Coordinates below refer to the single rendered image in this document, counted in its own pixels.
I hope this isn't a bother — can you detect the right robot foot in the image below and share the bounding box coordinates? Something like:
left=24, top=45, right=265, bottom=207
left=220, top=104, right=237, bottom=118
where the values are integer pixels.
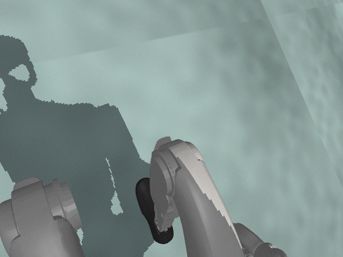
left=136, top=178, right=174, bottom=244

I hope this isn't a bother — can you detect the right robot hand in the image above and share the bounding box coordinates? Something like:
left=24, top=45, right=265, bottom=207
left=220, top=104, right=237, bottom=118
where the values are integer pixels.
left=233, top=223, right=264, bottom=257

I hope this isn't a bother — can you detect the right robot arm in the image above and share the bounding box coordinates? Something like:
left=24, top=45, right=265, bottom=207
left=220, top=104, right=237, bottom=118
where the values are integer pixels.
left=253, top=243, right=288, bottom=257

